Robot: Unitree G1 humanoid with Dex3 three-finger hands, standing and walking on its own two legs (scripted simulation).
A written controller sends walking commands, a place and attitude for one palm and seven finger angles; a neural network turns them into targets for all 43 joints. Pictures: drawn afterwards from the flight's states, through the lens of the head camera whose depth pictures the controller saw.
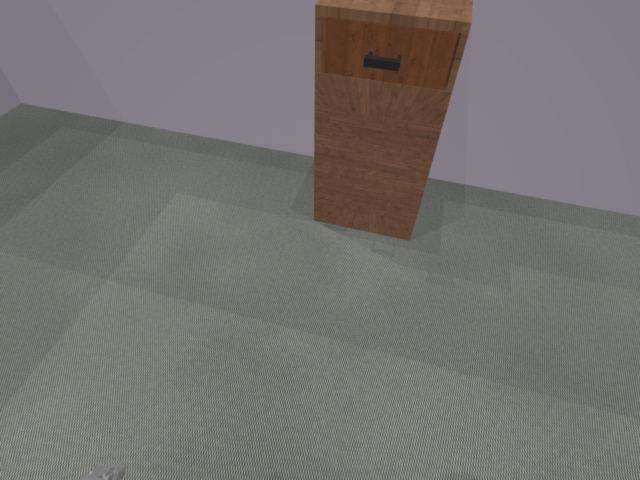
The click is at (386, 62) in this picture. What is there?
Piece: drawer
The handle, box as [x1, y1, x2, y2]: [363, 51, 400, 70]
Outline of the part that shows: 364,57 363,66 398,70 400,55 398,55 396,59 372,56 372,52 369,51 368,54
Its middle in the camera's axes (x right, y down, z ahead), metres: +0.18 -0.52 +1.13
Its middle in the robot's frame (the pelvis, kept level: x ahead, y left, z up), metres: +1.21 -0.12 -0.01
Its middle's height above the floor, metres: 0.77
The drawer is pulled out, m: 0.00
